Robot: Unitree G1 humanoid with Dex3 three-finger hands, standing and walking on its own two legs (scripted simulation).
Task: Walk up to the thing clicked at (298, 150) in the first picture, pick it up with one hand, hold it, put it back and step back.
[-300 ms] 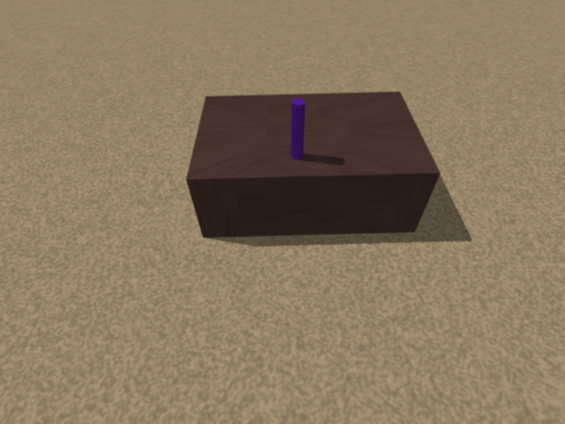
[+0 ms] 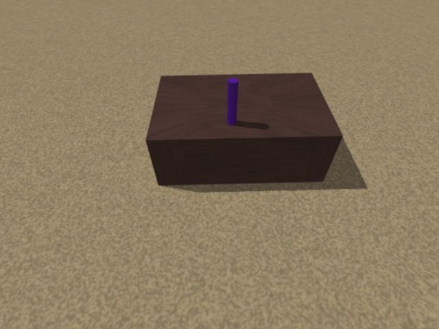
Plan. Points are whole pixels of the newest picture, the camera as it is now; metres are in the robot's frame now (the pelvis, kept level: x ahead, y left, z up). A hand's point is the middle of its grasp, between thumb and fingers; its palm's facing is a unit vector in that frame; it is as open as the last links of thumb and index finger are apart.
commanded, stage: stand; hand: right
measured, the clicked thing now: (232, 102) +1.17 -0.05 -0.30
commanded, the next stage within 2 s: walk up in 0.82 s
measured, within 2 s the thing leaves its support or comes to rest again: neither
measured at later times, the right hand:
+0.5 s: hand out of the picture +0.07 -0.25 -0.16, palm faces -0.03 +0.94 -0.34, open 7.4 cm
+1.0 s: hand out of the picture +0.10 -0.25 -0.15, palm faces -0.07 +0.93 -0.36, open 7.4 cm
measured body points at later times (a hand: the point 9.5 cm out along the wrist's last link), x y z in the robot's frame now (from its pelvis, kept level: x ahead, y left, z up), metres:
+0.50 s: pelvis +0.00 +0.00 +0.00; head +0.01 +0.00 +0.45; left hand +0.07 +0.30 -0.13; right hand +0.07 -0.30 -0.13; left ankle -0.01 +0.13 -0.75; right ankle -0.01 -0.12 -0.75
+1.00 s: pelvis +0.02 +0.02 -0.01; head +0.03 +0.02 +0.44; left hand +0.05 +0.34 -0.13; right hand +0.10 -0.30 -0.12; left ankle +0.03 +0.16 -0.71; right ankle -0.01 -0.11 -0.75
